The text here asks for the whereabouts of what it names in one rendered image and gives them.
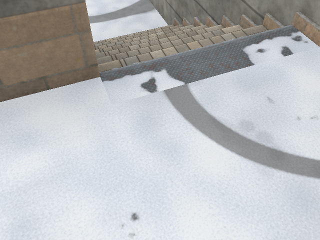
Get stairs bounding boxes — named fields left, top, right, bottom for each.
left=93, top=24, right=269, bottom=73

